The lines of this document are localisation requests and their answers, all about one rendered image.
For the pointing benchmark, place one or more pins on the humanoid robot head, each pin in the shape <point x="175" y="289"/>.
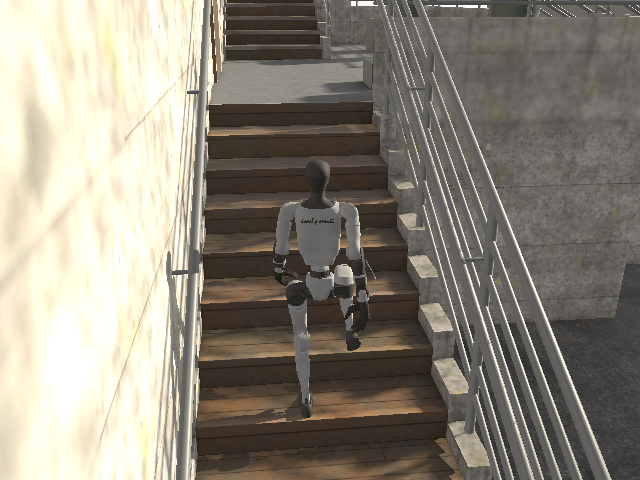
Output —
<point x="317" y="173"/>

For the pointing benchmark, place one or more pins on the robot right forearm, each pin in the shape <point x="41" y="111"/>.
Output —
<point x="359" y="276"/>

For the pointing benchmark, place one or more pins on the robot right hand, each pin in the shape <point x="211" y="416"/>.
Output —
<point x="363" y="307"/>

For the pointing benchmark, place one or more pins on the robot left hand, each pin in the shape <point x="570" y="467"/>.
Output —
<point x="288" y="272"/>

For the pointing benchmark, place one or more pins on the robot right shin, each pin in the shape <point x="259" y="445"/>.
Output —
<point x="345" y="303"/>

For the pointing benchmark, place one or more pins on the left robot upper arm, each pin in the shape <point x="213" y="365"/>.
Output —
<point x="286" y="214"/>

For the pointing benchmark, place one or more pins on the robot left forearm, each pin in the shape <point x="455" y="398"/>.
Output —
<point x="279" y="261"/>

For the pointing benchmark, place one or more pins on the right robot upper arm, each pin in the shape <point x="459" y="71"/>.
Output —
<point x="352" y="225"/>

